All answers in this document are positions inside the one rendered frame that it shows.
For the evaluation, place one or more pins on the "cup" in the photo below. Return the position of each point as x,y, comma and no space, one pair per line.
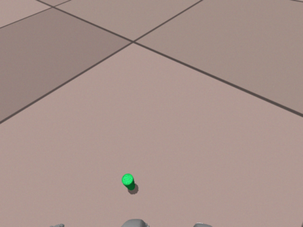
128,181

